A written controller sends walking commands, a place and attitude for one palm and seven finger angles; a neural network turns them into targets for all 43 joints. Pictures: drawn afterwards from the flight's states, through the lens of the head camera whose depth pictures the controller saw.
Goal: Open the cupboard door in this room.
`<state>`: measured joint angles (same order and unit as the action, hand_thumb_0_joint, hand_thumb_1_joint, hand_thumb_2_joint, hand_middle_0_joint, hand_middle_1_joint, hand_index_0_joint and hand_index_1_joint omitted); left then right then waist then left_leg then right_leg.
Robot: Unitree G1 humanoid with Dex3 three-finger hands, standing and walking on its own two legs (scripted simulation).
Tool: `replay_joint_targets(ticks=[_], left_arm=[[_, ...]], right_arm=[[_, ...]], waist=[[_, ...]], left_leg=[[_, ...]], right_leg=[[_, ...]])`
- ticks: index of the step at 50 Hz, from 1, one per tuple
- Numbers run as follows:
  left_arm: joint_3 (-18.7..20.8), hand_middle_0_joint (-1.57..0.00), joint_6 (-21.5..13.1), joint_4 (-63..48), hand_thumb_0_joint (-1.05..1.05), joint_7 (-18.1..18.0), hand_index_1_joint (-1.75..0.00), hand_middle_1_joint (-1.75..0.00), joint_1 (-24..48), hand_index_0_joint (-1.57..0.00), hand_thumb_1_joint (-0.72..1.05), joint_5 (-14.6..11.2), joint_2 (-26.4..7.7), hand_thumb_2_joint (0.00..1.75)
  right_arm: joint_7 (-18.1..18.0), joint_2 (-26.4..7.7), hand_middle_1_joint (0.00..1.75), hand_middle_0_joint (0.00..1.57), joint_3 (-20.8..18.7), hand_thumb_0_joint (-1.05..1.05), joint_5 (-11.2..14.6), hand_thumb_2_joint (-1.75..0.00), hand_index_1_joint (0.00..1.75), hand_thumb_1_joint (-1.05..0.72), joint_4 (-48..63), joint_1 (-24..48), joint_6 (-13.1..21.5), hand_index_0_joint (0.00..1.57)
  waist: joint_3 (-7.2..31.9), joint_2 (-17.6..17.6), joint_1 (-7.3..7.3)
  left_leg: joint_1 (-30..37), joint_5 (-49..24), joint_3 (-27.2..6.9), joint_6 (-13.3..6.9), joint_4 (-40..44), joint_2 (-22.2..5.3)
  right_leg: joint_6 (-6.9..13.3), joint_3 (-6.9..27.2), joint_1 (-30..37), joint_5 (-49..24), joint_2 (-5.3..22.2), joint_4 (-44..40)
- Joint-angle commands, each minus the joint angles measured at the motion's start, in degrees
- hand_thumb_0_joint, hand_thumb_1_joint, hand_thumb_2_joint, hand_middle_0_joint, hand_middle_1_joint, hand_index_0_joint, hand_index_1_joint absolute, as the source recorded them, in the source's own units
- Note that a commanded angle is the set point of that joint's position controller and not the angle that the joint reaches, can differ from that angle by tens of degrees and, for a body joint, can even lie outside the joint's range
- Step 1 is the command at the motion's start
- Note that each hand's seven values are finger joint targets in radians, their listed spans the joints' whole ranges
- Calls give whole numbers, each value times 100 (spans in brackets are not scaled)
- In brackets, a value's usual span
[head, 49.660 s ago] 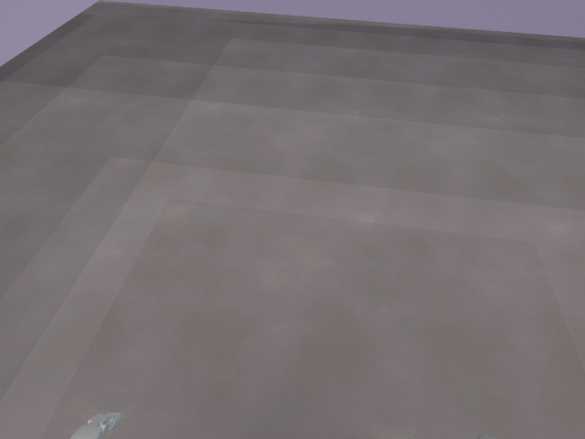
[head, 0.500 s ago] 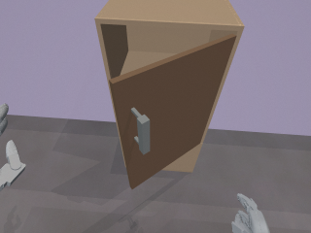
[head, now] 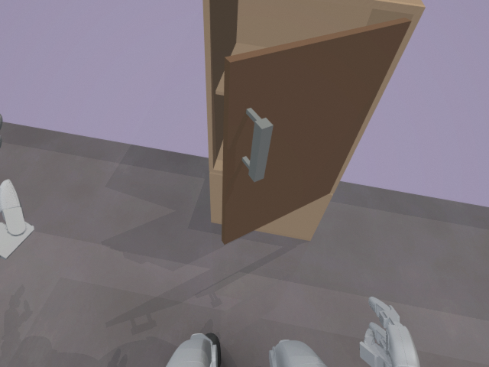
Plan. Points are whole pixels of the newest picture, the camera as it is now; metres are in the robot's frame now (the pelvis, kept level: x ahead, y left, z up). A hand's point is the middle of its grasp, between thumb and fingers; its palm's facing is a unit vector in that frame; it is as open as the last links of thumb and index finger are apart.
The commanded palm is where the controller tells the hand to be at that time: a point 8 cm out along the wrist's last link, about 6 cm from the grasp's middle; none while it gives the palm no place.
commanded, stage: step back with the hand held close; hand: left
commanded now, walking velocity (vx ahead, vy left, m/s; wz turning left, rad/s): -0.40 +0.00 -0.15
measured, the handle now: (253, 145) +0.50 +0.00 +0.07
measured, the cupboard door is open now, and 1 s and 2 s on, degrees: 40 40 40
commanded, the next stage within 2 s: stop stepping back and stand still in 0.12 s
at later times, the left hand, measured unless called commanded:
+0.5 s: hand out of the picture +0.10 +0.26 +0.21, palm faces +0.27 -0.88 -0.39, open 7.5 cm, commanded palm +0.02 +0.31 +0.20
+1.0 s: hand out of the picture +0.00 +0.23 +0.18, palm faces +0.26 -0.85 -0.45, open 7.5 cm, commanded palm -0.04 +0.28 +0.20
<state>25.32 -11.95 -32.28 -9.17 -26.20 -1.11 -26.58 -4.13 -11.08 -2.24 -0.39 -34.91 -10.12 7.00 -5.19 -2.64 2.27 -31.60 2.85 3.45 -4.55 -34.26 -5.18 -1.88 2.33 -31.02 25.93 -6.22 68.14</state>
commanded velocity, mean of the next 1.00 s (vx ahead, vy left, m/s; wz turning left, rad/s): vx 0.14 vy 0.01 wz -0.04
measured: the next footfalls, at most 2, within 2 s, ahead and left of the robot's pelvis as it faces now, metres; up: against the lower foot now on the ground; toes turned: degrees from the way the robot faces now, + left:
right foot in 0.18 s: -0.15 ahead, -0.14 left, +0.00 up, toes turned +0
left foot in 0.36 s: -0.04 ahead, +0.12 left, +0.00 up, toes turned -3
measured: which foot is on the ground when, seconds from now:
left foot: down 0.00-0.16, up 0.18-0.34, down 0.36-0.72, up 0.74-1.00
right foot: up 0.00-0.16, down 0.18-0.34, up 0.36-0.74, down 0.76-1.00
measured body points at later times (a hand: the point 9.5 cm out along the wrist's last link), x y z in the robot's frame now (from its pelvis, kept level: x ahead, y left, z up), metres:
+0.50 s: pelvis -0.16 +0.04 +0.03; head -0.15 +0.08 +0.48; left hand +0.08 +0.31 +0.23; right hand -0.03 -0.21 -0.02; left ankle -0.08 +0.12 -0.71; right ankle -0.19 -0.10 -0.63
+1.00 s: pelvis -0.25 +0.02 +0.03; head -0.28 +0.00 +0.48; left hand -0.02 +0.27 +0.21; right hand -0.18 -0.26 -0.08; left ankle -0.16 +0.16 -0.64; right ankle -0.29 -0.03 -0.71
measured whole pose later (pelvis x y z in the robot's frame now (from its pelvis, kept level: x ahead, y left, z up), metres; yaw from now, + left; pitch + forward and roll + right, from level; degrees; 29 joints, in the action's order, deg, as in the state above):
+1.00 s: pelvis -0.25 +0.02 +0.03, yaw -12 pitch +0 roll +3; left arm 20.1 -12.4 -15.5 -7.6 -28.3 -0.5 -19.1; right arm -4.9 -13.7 -2.0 0.0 -41.0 -16.1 6.5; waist 3.9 -0.9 -0.1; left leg -31.7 10.3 2.5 0.0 -56.6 -3.1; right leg 4.8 -3.9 -7.5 16.0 -0.9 23.5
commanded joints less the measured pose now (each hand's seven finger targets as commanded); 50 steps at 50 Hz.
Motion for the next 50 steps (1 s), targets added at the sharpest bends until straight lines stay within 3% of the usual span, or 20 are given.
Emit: replay_joint_targets(ticks=[1,6,7,8,9,11,13,15,16,17,18,20,26,32,35,37,39,40,44,50], left_arm=[[1041,-20,-275,-1224,0,-280,-30,-30,-548,-20,90,-249,-916,90],[872,-20,-273,-879,0,-156,-30,-30,150,-20,90,-421,-873,90],[898,-20,-368,-951,0,-160,-30,-30,340,-20,90,-347,-1014,90],[807,-20,-511,-1064,0,-167,-30,-30,579,-20,90,-251,-1102,90],[676,-20,-609,-1150,0,-211,-30,-30,1097,-20,90,-66,-1391,90],[660,-20,-587,-1431,0,-158,-30,-30,1281,-20,90,47,-1381,90],[605,-20,-455,-1596,0,-50,-30,-30,1833,-20,90,-92,-1253,90],[323,-20,-226,-864,0,-5,-30,-30,1275,-20,90,-94,-702,90],[358,-20,-200,-694,0,-1,-30,-30,1148,-20,90,-106,-671,90],[385,-20,-222,-731,0,1,-30,-30,887,-20,90,-89,-695,90],[309,-20,-330,-931,0,-16,-30,-30,1215,-20,90,-15,-647,90],[509,-20,-258,22,0,10,-30,-30,311,-20,90,-101,-569,90],[578,-20,-145,-1682,0,43,-30,-30,-1160,-20,90,-74,-707,90],[979,-20,-208,-1528,0,-248,-30,-30,-543,-20,90,15,-1327,90],[797,-20,8,-862,0,-207,-30,-30,-353,-20,90,31,-1114,90],[865,-20,26,-563,0,-125,-30,-30,-226,-20,90,8,-1231,90],[1265,-20,-199,-359,0,-7,-30,-30,162,-20,90,-71,-1637,90],[493,-20,-257,339,0,82,-30,-30,112,-20,90,-75,-650,90],[160,-20,-357,694,0,120,-30,-30,245,-20,90,-10,-552,90],[555,-20,-605,-223,0,-74,-30,-30,678,-20,90,75,-1018,90]], right_arm=[[130,-765,30,20,-396,0,142,-90,30,-90,758,710,454,20],[105,-661,30,20,-203,0,110,-90,30,-90,619,767,371,20],[103,-625,30,20,-231,0,110,-90,30,-90,528,716,365,20],[134,-521,30,20,-240,0,150,-90,30,-90,439,729,390,20],[209,-593,30,20,-156,0,57,-90,30,-90,393,919,406,20],[355,-582,30,20,39,0,-98,-90,30,-90,337,843,414,20],[38,-509,30,20,-31,0,155,-90,30,-90,695,778,419,20],[-120,-563,30,20,87,0,181,-90,30,-90,500,468,441,20],[-129,-682,30,20,52,0,182,-90,30,-90,526,332,460,20],[-79,-922,30,20,-51,0,140,-90,30,-90,608,229,517,20],[18,-752,30,20,-37,0,21,-90,30,-90,618,20,554,20],[118,-809,30,20,-112,0,78,-90,30,-90,667,215,500,20],[236,-709,30,20,-28,0,23,-90,30,-90,969,534,249,20],[-139,-654,30,20,-33,0,-116,-90,30,-90,778,213,307,20],[-172,-702,30,20,-103,0,-96,-90,30,-90,617,189,236,20],[-80,-750,30,20,-85,0,-2,-90,30,-90,563,206,153,20],[83,-920,30,20,-63,0,-87,-90,30,-90,428,224,282,20],[59,-752,30,20,-139,0,35,-90,30,-90,382,2,206,20],[-66,-870,30,20,-145,0,74,-90,30,-90,340,360,156,20],[-153,-692,30,20,-83,0,11,-90,30,-90,468,291,376,20]], waist=[[1811,-1144,-420],[1141,-1039,-299],[1040,-356,-317],[837,1263,-327],[153,1851,-452],[870,1920,-383],[887,1980,-277],[1164,539,-21],[1370,-650,6],[1405,-1918,-71],[1467,-1776,-93],[914,-354,-80],[824,-1215,-221],[1192,-1538,-245],[1186,-512,-262],[800,1293,-357],[506,1408,-100],[678,1210,-11],[-203,573,-170],[573,1216,-288]], left_leg=[[658,2718,-546,-8,2009,-1197],[642,2933,167,844,1977,-1108],[1341,2732,539,1091,783,-587],[2016,2055,347,1217,-1768,-44],[769,2348,-293,1057,-3697,289],[180,2428,-950,994,-3537,104],[553,2335,-81,795,-1932,445],[1978,1007,176,634,376,752],[2823,-216,-135,533,1025,337],[3324,-2289,-1634,113,1166,-1092],[3034,-2345,-2350,-90,1510,-1658],[2323,300,-2246,-68,2212,-1610],[923,3698,-723,399,3229,-818],[1434,3323,-197,286,3009,-732],[715,2862,168,343,794,-161],[-842,2263,-278,385,-2463,462],[-1101,1564,-577,675,-3715,94],[-1185,1240,-432,657,-3778,166],[-1289,644,-333,561,-3258,127],[11,880,254,357,-1043,346]], right_leg=[[96,-558,1170,519,71,795],[484,-717,1627,1455,329,-3062],[811,102,749,1425,731,-4448],[1384,2645,-993,2019,2123,-5889],[1789,4135,-1309,933,3169,-6448],[1474,2800,230,-2002,2384,-5289],[1109,1525,1416,-5274,1830,-4142],[510,498,1505,-4613,1270,-3235],[251,375,1178,-3519,1037,-2481],[-35,51,275,-536,677,-1326],[-17,221,211,1099,531,-518],[24,120,-75,418,470,-238],[59,-634,919,-866,427,-745],[332,-1465,2207,523,150,-2938],[647,-728,3066,387,652,-4814],[1417,2564,2398,331,2738,-6075],[1664,2640,1397,161,2969,-6073],[1240,1642,1852,1131,2337,-5963],[679,991,1612,-567,2028,-5795],[674,819,2394,-1736,1933,-5504]])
